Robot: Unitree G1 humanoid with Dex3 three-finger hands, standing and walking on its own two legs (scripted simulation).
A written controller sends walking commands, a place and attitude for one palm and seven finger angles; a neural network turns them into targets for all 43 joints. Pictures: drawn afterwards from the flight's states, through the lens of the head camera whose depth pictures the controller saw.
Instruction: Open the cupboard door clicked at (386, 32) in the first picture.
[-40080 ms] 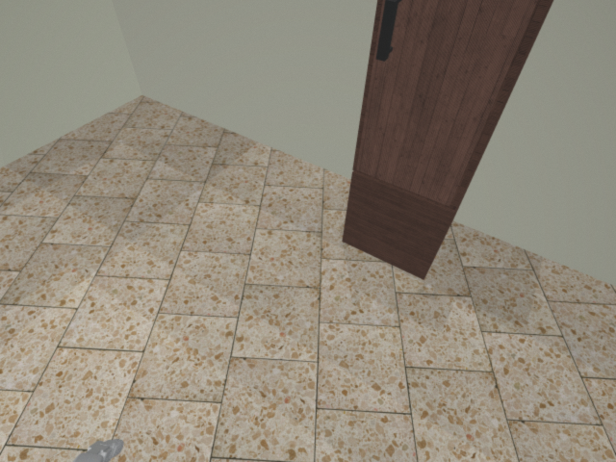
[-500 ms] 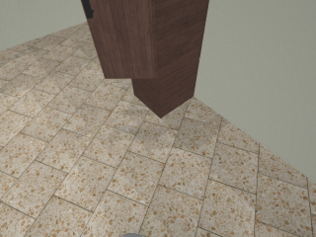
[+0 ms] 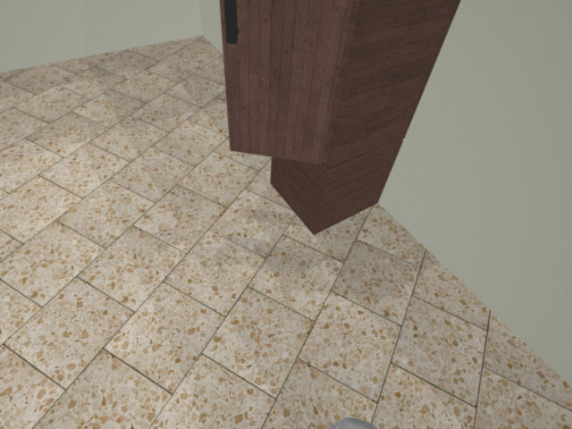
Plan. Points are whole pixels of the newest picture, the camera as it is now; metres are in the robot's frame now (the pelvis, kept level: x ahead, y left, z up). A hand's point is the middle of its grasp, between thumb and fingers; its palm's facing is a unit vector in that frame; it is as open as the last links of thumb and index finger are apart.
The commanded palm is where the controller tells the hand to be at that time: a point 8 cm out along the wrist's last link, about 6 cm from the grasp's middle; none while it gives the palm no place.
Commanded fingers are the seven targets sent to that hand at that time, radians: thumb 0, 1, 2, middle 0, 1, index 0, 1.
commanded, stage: take the last steps up to it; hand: left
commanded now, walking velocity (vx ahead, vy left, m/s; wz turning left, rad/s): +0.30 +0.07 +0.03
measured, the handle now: (233, 10) +1.01 +0.21 +0.13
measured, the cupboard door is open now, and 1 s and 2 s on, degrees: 49 49 49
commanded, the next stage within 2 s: come to a stop and stand still in 1.08 s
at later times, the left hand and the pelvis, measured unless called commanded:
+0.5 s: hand (195, 371) +0.23 +0.16 -0.17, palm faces +0.11 -0.98 -0.18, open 7.1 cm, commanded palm none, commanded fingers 0.00 0.90 0.90 -0.20 -0.30 -0.20 -0.30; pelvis +0.16 -0.02 +0.00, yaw +2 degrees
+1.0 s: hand (170, 293) +0.38 +0.25 -0.17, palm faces +0.05 -0.99 -0.16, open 7.4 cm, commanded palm none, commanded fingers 0.00 0.90 0.90 -0.20 -0.30 -0.20 -0.30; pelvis +0.33 +0.07 +0.00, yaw -1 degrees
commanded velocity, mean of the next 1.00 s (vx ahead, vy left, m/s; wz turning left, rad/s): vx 0.28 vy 0.05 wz -0.02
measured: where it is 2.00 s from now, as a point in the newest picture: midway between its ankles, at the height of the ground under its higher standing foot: (273, 370)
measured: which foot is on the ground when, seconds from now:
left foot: down 0.00-0.30, up 0.32-0.68, down 0.70-1.00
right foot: up 0.00-0.28, down 0.30-0.70, up 0.72-1.00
